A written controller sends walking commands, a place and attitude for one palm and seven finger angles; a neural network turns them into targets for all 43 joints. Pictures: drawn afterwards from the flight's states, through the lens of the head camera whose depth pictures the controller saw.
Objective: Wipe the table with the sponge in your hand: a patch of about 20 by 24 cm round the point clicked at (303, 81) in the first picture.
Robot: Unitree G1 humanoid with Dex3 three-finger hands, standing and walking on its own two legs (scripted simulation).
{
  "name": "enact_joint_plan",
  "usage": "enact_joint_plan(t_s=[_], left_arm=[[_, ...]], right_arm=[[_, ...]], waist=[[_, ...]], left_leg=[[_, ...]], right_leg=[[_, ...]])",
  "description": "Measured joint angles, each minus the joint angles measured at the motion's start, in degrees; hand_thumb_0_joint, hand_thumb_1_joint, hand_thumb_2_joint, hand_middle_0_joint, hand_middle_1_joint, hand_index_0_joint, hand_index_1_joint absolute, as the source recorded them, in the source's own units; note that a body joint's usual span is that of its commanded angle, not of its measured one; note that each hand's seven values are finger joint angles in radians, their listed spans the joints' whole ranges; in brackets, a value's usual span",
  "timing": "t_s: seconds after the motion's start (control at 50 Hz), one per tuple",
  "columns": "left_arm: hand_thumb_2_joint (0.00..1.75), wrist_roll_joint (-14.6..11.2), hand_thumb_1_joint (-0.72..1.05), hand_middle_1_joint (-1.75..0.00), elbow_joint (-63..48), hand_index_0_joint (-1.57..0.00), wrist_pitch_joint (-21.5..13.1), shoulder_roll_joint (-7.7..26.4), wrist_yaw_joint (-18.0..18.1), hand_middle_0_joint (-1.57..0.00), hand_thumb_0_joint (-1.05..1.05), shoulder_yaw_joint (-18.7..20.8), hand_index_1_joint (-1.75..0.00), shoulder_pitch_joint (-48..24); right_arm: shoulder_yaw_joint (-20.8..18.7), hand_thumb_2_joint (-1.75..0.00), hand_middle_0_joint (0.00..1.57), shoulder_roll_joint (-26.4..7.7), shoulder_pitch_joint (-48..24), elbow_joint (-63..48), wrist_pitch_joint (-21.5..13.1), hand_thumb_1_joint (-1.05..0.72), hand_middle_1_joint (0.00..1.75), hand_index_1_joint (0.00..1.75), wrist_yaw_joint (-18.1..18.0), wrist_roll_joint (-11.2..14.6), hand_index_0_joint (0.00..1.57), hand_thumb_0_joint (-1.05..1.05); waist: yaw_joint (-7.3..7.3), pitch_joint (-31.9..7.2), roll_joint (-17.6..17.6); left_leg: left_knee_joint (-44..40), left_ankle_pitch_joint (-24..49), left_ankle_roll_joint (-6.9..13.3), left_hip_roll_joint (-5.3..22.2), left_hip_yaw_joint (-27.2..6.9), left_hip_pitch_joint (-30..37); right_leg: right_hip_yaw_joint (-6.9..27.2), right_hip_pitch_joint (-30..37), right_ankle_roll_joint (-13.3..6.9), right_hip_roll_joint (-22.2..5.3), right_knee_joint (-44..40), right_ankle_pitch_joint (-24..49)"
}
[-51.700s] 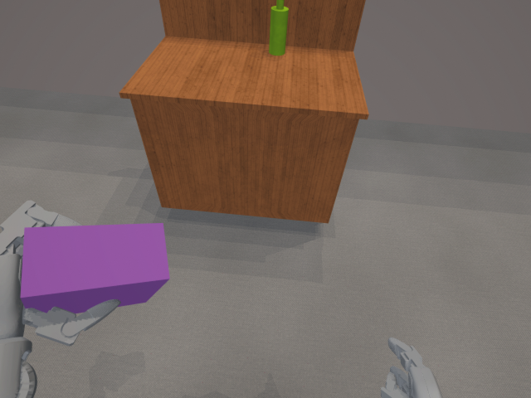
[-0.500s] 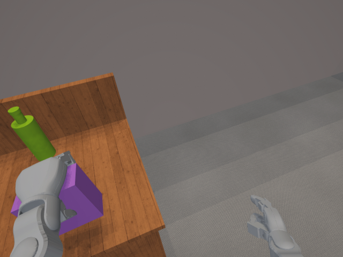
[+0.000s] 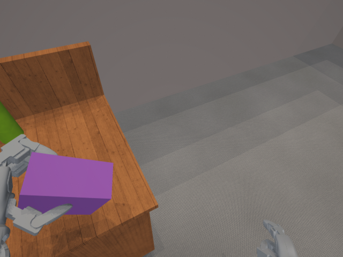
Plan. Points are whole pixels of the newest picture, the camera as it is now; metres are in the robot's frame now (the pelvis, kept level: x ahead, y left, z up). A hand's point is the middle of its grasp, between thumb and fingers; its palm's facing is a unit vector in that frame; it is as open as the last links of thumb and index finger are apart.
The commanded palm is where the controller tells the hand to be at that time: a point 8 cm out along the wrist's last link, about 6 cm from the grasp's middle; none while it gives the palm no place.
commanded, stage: step back with the hand held close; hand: left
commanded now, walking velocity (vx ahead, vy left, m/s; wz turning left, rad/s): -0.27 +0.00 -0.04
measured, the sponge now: (78, 189) +0.22 +0.19 +0.11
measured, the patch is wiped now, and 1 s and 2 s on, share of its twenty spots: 1.00 1.00 1.00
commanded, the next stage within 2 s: stop stepping back and stand still in 0.56 s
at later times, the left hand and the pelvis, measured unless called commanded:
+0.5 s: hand out of the picture +0.04 +0.28 +0.16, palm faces +0.51 -0.80 -0.32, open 10.7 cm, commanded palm +0.01 +0.32 +0.18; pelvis -0.11 +0.02 -0.01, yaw +7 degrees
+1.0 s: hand out of the picture -0.02 +0.24 +0.16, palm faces +0.34 -0.88 -0.35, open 10.7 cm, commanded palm -0.07 +0.28 +0.18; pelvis -0.22 +0.00 -0.01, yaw +1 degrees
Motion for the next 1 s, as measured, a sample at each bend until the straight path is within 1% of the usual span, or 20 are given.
enact_joint_plan(t_s=[0.16, 0.22, 0.26, 0.3, 0.34, 0.4, 0.44, 0.48, 0.5, 0.54, 0.58, 0.64, 0.68, 0.72, 0.78, 0.84, 0.86, 0.88, 0.92, 1.0], left_arm=[[1.07, 1.0, -0.57, -1.28, 7.87, -0.69, -1.79, -2.64, 0.75, -0.68, -0.02, -0.59, -1.31, -3.28], [1.07, 2.47, -0.57, -1.28, 8.21, -0.69, -2.7, -3.47, 0.53, -0.68, -0.02, -1.61, -1.31, -4.55], [1.07, 3.5, -0.57, -1.28, 7.67, -0.69, -3.56, -3.0, 0.17, -0.68, -0.02, -1.8, -1.31, -5.58], [1.07, 4.05, -0.57, -1.28, 6.39, -0.69, -4.67, -2.12, -0.23, -0.68, -0.02, -1.34, -1.31, -6.05], [1.07, 3.93, -0.58, -1.28, 4.95, -0.69, -6.09, -2.29, -0.46, -0.68, -0.02, -0.25, -1.31, -5.72], [1.07, 2.9, -0.58, -1.28, 2.68, -0.69, -7.37, -2.4, 0.05, -0.68, -0.02, 0.91, -1.31, -2.76], [1.07, 2.65, -0.58, -1.28, 1.92, -0.69, -7.23, -2.9, 0.16, -0.68, -0.02, 0.31, -1.31, -1.22], [1.07, 2.57, -0.58, -1.28, 2.43, -0.69, -7.01, -3.49, -0.06, -0.68, -0.02, -0.93, -1.31, -1.84], [1.07, 2.55, -0.58, -1.28, 3.26, -0.69, -7.07, -3.72, -0.13, -0.68, -0.02, -1.5, -1.31, -3.29], [1.07, 2.87, -0.58, -1.28, 6.54, -0.7, -7.03, -4.15, 0.12, -0.68, -0.02, -1.71, -1.31, -7.92], [1.07, 3.51, -0.58, -1.28, 9.69, -0.7, -6.56, -4.51, 0.46, -0.68, -0.02, -0.93, -1.31, -11.22], [1.07, 3.88, -0.58, -1.28, 10.84, -0.69, -5.2, -4.36, 0.29, -0.68, -0.02, 0.37, -1.31, -12.17], [1.07, 3.7, -0.58, -1.28, 8.86, -0.69, -4.66, -4.31, 0.28, -0.68, -0.02, 0.84, -1.31, -10.6], [1.07, 3.06, -0.58, -1.29, 6.14, -0.69, -4.53, -4.48, 0.38, -0.68, -0.02, 0.77, -1.31, -8.36], [1.07, 1.95, -0.58, -1.29, 3.47, -0.69, -4.73, -4.52, 0.46, -0.68, -0.02, -0.3, -1.31, -5.95], [1.07, 1.31, -0.58, -1.29, 2.35, -0.69, -5.34, -2.56, 0.16, -0.68, -0.02, -0.29, -1.31, -5.67], [1.07, 1.16, -0.58, -1.29, 2.74, -0.69, -5.79, -2.19, -0.11, -0.68, -0.02, -0.26, -1.31, -5.98], [1.07, 0.95, -0.58, -1.29, 3.9, -0.69, -5.95, -2.56, -0.51, -0.68, -0.02, -0.96, -1.31, -6.45], [1.07, 0.48, -0.58, -1.28, 5.52, -0.69, -5.38, -2.39, -1.02, -0.68, -0.02, -1.96, -1.31, -6.36], [1.07, 0.15, -0.58, -1.28, 5.53, -0.7, -5.02, -1.1, -1.35, -0.68, -0.02, -1.31, -1.31, -3.92]], right_arm=[[1.11, -0.9, 0.2, 0.8, 1.07, 0.05, -1.56, -0.91, 0.3, 0.3, -0.04, -0.02, 0.2, 0.01], [1.58, -0.9, 0.2, 1.14, 1.09, -0.96, -2.73, -0.91, 0.3, 0.3, 0.15, -0.21, 0.2, 0.01], [1.55, -0.9, 0.2, 1.56, 1.41, -1.64, -3.6, -0.91, 0.3, 0.3, 0.3, -0.38, 0.2, 0.01], [1.37, -0.9, 0.2, 1.88, 2.1, -2.12, -4.44, -0.91, 0.3, 0.3, 0.61, -0.51, 0.2, 0.01], [1.05, -0.9, 0.2, 1.47, 1.35, -1.83, -4.95, -0.9, 0.3, 0.3, 1.01, -0.75, 0.2, 0.01], [0.25, -0.9, 0.2, 1.14, -0.05, -0.26, -5.12, -0.9, 0.3, 0.3, 1.58, -0.85, 0.2, 0.01], [-0.15, -0.9, 0.2, 1.07, -0.05, 1.3, -4.73, -0.91, 0.3, 0.3, 1.55, -0.9, 0.2, 0.01], [-0.13, -0.9, 0.2, 0.78, 0.8, 2.03, -4.57, -0.91, 0.3, 0.3, 1.17, -0.95, 0.2, 0.01], [-0.05, -0.9, 0.2, 0.54, 1.03, 2.13, -4.74, -0.91, 0.3, 0.3, 0.87, -0.89, 0.2, 0.01], [0.47, -0.9, 0.2, 0.99, -0.35, 2.72, -4.87, -0.91, 0.3, 0.3, 0.14, -0.63, 0.2, 0.01], [1.04, -0.9, 0.2, 1.73, -1.68, 1.88, -5.23, -0.91, 0.3, 0.3, 0.06, -0.81, 0.2, 0.01], [1.21, -0.9, 0.2, 3.56, -2.47, 0.58, -6.12, -0.91, 0.3, 0.3, 1.22, -1.29, 0.2, 0.01], [1.38, -0.9, 0.2, 4.73, -2.7, 0.28, -6.55, -0.91, 0.3, 0.3, 2.31, -1.42, 0.2, 0.01], [1.87, -0.9, 0.2, 5.62, -2.84, 0.4, -7.16, -0.9, 0.3, 0.3, 3.04, -1.35, 0.21, 0.01], [2.86, -0.9, 0.21, 6.38, -2.97, 0.81, -8.67, -0.9, 0.3, 0.3, 3.25, -1.21, 0.21, 0.01], [3.53, -0.9, 0.21, 6.65, -3.72, 0.68, -9.54, -0.9, 0.3, 0.3, 3.13, -1.16, 0.21, 0.01], [3.48, -0.9, 0.21, 6.34, -4.26, 1.03, -9.54, -0.9, 0.3, 0.31, 3.04, -1.15, 0.21, 0.01], [3.21, -0.9, 0.21, 5.64, -4.45, 2.01, -9.31, -0.9, 0.3, 0.31, 2.84, -1.19, 0.21, 0.01], [2.58, -0.9, 0.21, 4.54, -3.14, 3.67, -8.44, -0.9, 0.3, 0.31, 2.41, -0.96, 0.21, 0.01], [1.43, -0.9, 0.21, 2.43, 2.41, 4.95, -6.43, -0.9, 0.3, 0.3, 1.89, 0.12, 0.21, 0.01]], waist=[[-0.55, -2.49, -0.38], [-0.88, -2.03, -0.3], [-1.62, -1.56, -0.59], [-2.1, -1.98, -1.14], [-1.4, -1.4, -0.26], [0.63, -1.17, 0.36], [2.03, -2.55, 0.02], [2.76, -4.59, -0.09], [2.71, -5.35, 0.09], [2.89, -3.85, -0.98], [2.7, -2.19, -0.54], [2.23, -2.05, 0.74], [2.52, -2.89, 0.92], [2.86, -4.01, 0.54], [2.5, -5.18, -0.32], [2.12, -4.84, -2.56], [2.04, -4.37, -2.56], [1.62, -3.73, -1.05], [0.67, -3.36, 0.44], [-0.84, -5.29, -0.54]], left_leg=[[0.29, 2.79, 1.13, -0.41, 0.7, -2.04], [1.26, 3.46, 1.66, -0.35, -0.26, -3.74], [2.29, 3.41, 2.19, -0.38, -0.87, -5.32], [3.55, 3.41, 2.21, -0.2, -0.63, -7.7], [5.07, 2.35, 2.0, 0.67, -0.65, -9.62], [8.32, -0.36, 0.73, 0.79, -0.39, -10.91], [12.62, -1.8, 0.05, 0.47, 1.09, -9.77], [10.62, -2.38, 0.15, 0.71, 2.44, -5.86], [7.48, -3.79, 0.82, 0.71, 2.25, -4.45], [5.54, -1.36, 2.69, -0.6, 2.42, -4.71], [3.54, 2.26, 3.69, -0.46, 2.52, -4.83], [0.1, 5.73, 3.92, 0.72, 2.52, -5.52], [-2.05, 7.46, 3.85, 1.69, 3.44, -6.31], [-4.23, 9.2, 3.67, 2.46, 4.84, -7.26], [-7.51, 12.13, 3.18, 2.78, 6.62, -8.67], [-7.03, 13.8, 2.34, 2.12, 8.98, -11.62], [-5.35, 13.61, 2.24, 2.46, 9.61, -12.96], [-4.2, 13.4, 2.21, 3.39, 8.99, -13.32], [-3.83, 13.5, 2.44, 4.07, 8.12, -12.14], [-1.55, 11.96, 2.33, 3.53, 7.8, -9.44]], right_leg=[[0.84, -1.63, 0.96, -0.29, -0.85, 3.4], [1.58, -2.86, 1.3, 0.95, 0.51, 1.15], [2.38, -2.85, 1.39, 2.06, 3.2, 0.4], [3.14, -1.55, 0.31, 2.79, 3.83, -2.14], [2.18, -2.63, 0.01, 3.14, 4.08, -1.33], [2.17, -3.61, 0.01, 3.23, 4.13, 1.07], [2.86, -3.8, 0.41, 2.76, 3.49, 1.81], [2.74, -4.27, 1.07, 2.22, 2.54, 2.67], [2.16, -5.01, 1.39, 1.94, 2.37, 3.05], [3.23, -6.02, 1.41, 1.61, 3.71, 1.31], [3.96, -7.54, 1.28, 3.24, 11.69, -2.12], [4.0, -7.5, 1.24, 5.74, 24.53, -6.82], [3.52, -4.69, 1.26, 5.76, 26.46, -9.0], [3.12, -0.41, 1.05, 4.71, 22.48, -11.4], [2.57, 7.04, 0.07, 3.02, 9.36, -13.8], [2.71, 12.91, -2.36, 1.1, -5.16, -8.56], [3.15, 13.4, -1.71, 0.88, -6.97, -11.5], [2.84, 13.51, -1.31, 1.96, -6.73, -12.3], [2.37, 14.51, -0.95, 3.02, -5.94, -11.23], [1.85, 17.38, -1.06, 2.64, -3.29, -12.96]])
